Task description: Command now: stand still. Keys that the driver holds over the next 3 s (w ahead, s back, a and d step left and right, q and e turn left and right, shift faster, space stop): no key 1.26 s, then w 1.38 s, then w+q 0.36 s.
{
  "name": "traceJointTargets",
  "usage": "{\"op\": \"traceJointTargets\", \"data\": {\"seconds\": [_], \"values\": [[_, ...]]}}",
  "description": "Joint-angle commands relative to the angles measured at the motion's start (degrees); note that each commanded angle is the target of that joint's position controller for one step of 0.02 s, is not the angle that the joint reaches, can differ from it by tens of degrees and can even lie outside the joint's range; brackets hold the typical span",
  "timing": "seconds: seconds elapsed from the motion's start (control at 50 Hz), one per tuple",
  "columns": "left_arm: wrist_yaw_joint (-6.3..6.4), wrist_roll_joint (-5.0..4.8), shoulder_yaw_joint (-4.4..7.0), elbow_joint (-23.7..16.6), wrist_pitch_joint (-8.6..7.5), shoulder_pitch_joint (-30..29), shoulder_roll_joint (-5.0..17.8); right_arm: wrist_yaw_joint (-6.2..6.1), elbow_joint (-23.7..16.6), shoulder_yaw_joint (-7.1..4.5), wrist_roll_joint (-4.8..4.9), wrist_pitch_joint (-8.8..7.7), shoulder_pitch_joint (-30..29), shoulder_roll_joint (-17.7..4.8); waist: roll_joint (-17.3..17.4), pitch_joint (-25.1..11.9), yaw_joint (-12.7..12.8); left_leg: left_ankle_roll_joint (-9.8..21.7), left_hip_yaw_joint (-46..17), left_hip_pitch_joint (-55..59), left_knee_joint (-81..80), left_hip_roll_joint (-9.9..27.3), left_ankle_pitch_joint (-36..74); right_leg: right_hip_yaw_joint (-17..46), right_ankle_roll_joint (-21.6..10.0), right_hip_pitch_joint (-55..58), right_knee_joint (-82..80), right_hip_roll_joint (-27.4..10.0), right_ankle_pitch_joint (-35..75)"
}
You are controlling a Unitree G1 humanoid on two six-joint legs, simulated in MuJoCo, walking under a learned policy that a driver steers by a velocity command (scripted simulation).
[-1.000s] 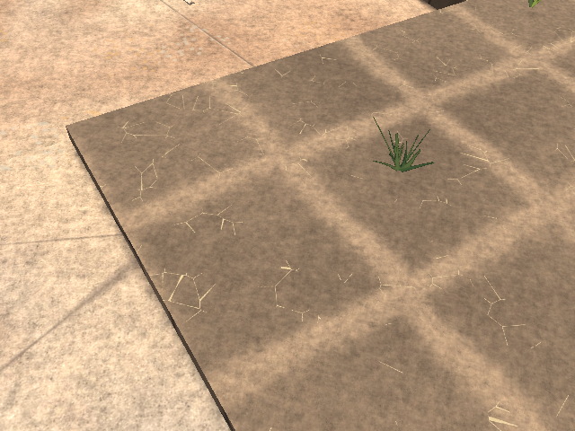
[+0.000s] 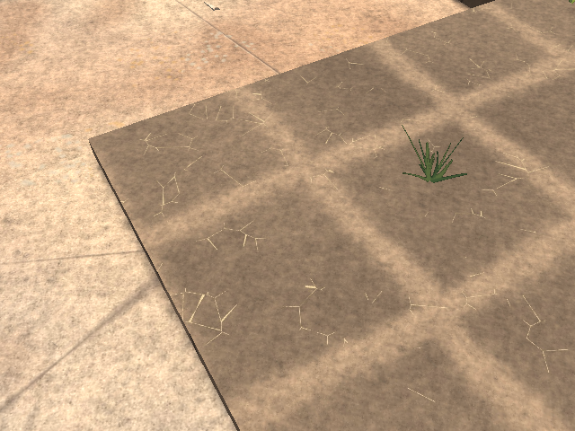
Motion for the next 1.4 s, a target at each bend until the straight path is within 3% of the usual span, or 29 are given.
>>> {"op": "traceJointTargets", "data": {"seconds": [0.02, 0.46, 1.26, 1.28, 1.3, 1.34, 1.36, 1.4], "values": [[0.09, -0.02, 0.46, -1.11, -0.48, -1.04, 3.90, -0.16, -0.36, -0.57, -0.02, -0.35, 5.36, -4.25, -0.04, 0.50, 0.10, 0.49, -2.38, -4.16, -6.02, 3.41, 3.43, 1.68, -2.74, 2.00, -7.16, -1.78, 10.30], [-0.23, -0.21, -0.10, 1.76, -0.42, -0.69, 3.88, -0.28, 1.44, 0.13, -0.03, -0.86, 8.98, -3.06, 0.27, 0.33, 0.17, 0.57, -2.31, -2.78, -5.44, 3.44, 8.26, 1.34, -2.56, 1.11, -7.04, -1.91, 10.48], [-0.26, -0.38, -0.34, 2.21, -0.64, 0.61, 3.95, -0.51, 2.01, 0.14, -0.02, -1.07, 10.86, -2.45, 0.19, 0.63, 0.09, 0.74, -1.96, -2.84, -5.50, 3.27, 8.42, 0.93, -2.50, 0.76, -6.82, -2.25, 10.75], [-0.33, -0.24, -0.45, 2.64, -0.56, 1.46, 3.48, -0.63, 2.35, 0.19, 0.02, -1.02, 11.78, -2.12, 0.60, -0.46, -0.18, 1.12, -2.46, -2.14, -6.59, 3.25, 1.68, -0.07, -2.45, 0.73, -6.24, -1.57, 7.20], [-0.38, -0.43, -0.36, 2.72, -0.55, 1.52, 3.51, -0.90, 2.33, -0.19, 0.34, -0.85, 12.58, -3.24, 1.76, -0.13, -0.97, 2.43, -4.43, -1.80, -8.46, 4.00, -9.28, -2.05, -2.46, -1.03, -3.83, -0.20, 1.64], [-0.50, -1.29, -0.11, 1.23, -1.45, -0.86, 4.21, -1.57, 1.48, -1.55, 0.89, -0.78, 13.68, -7.72, 7.56, 3.41, -2.86, 7.50, -15.01, -0.79, -13.82, 10.88, -27.80, -4.22, -3.44, -9.77, 4.30, 0.69, -6.06], [-0.75, -1.77, -0.05, 0.00, -2.28, -2.64, 4.76, -1.90, 1.09, -2.10, 0.78, -1.10, 14.16, -8.92, 9.57, 5.29, -3.73, 9.86, -20.12, -0.15, -15.89, 14.55, -30.68, -3.19, -4.51, -14.27, 8.83, -0.45, -7.20], [-1.56, -2.70, -0.04, -2.48, -3.58, -5.93, 4.80, -2.33, 0.74, -2.33, 0.49, -1.95, 15.28, -8.52, 8.60, 7.33, -4.73, 12.00, -23.70, 3.66, -17.12, 17.43, -29.04, -1.60, -6.39, -23.53, 13.38, -2.48, -10.73]]}}
Next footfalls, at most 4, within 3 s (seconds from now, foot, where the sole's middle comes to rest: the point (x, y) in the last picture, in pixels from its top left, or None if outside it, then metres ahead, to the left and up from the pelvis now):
2.06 left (292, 410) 0.53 0.04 -0.73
2.56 right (397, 305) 0.81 -0.23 -0.73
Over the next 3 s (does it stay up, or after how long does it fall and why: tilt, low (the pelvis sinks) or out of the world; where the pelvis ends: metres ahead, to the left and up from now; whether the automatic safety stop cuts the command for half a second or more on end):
stays up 0.86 -0.15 0.05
